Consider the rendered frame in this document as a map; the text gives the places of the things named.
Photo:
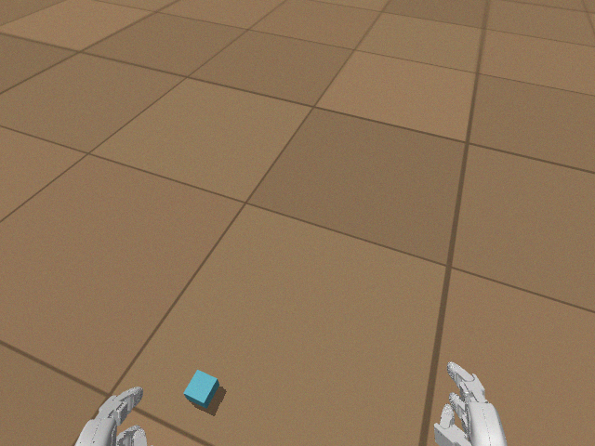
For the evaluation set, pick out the left robot hand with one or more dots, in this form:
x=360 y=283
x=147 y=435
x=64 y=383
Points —
x=102 y=430

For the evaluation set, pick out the right robot hand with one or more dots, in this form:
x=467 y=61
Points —
x=480 y=419

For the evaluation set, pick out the small box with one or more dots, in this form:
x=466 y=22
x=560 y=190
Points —
x=201 y=389

